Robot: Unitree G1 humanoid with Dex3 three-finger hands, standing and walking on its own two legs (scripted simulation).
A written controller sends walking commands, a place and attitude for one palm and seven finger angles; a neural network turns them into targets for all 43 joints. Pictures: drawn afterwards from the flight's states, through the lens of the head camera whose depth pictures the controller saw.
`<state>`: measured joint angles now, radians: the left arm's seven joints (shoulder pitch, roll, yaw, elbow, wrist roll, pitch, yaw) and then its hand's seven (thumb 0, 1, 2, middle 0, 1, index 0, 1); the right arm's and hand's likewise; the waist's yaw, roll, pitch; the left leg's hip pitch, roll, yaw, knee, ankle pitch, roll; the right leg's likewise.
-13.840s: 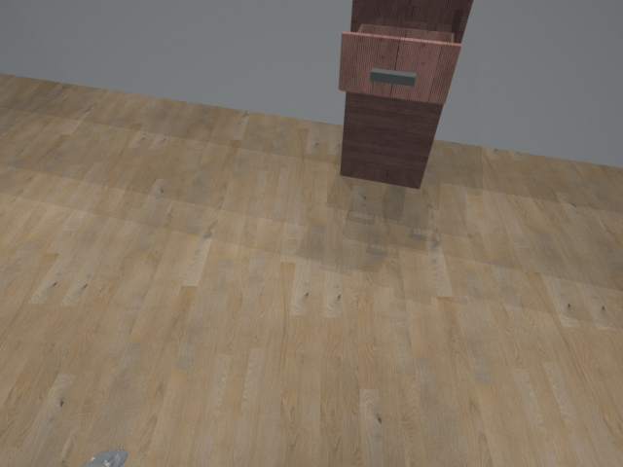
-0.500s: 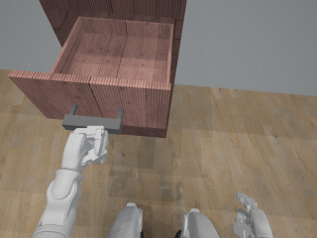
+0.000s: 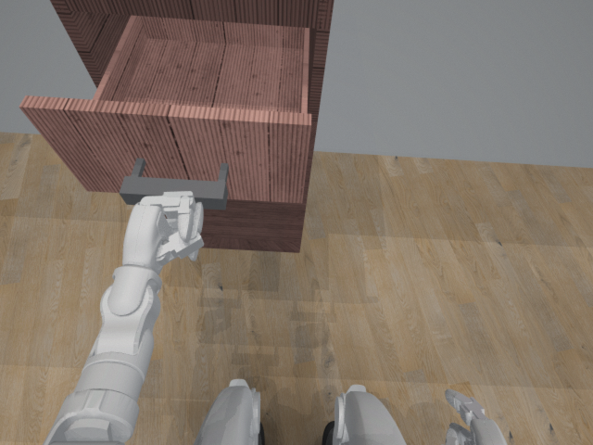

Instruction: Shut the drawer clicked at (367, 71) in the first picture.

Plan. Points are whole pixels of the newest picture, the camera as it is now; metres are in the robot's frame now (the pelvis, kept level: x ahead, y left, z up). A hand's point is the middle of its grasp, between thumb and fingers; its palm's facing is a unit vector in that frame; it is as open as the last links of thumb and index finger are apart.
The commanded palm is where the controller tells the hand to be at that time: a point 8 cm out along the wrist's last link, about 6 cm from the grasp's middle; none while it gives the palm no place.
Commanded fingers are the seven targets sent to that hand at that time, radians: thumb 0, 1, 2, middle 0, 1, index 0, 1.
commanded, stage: push the drawer shut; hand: left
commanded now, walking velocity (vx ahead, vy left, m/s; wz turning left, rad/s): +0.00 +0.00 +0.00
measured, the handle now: (179, 180) +0.46 +0.18 +0.04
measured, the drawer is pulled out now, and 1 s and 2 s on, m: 0.19 0.07 0.00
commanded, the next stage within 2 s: pull the fist back off the drawer in 1.82 s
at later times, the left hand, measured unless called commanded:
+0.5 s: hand (204, 192) +0.44 +0.14 +0.03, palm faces -0.05 -1.00 -0.04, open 2.8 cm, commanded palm +0.44 +0.19 +0.04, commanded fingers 0.00 0.90 0.90 -1.40 -1.60 -1.40 -1.60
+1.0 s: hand (212, 160) +0.50 +0.14 +0.03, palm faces -0.04 -1.00 -0.04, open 2.9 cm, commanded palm +0.50 +0.18 +0.04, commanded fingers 0.00 0.90 0.90 -1.40 -1.60 -1.40 -1.60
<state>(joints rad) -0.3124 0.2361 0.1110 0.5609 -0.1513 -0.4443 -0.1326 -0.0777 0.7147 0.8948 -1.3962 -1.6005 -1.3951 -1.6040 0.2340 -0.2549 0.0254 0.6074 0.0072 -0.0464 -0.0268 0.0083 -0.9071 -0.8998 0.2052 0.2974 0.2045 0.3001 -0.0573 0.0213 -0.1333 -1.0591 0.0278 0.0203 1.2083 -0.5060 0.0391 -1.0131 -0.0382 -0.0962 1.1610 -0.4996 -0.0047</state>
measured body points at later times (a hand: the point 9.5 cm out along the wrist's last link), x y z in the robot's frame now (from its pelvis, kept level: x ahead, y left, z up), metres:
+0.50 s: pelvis +0.00 +0.00 +0.00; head +0.13 +0.01 +0.43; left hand +0.44 +0.20 +0.03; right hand +0.08 -0.26 -0.12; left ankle +0.04 +0.09 -0.64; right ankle +0.03 -0.12 -0.64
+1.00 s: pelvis -0.01 +0.00 -0.01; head +0.14 +0.01 +0.41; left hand +0.50 +0.19 +0.04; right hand +0.03 -0.27 -0.13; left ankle +0.04 +0.09 -0.64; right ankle +0.03 -0.12 -0.64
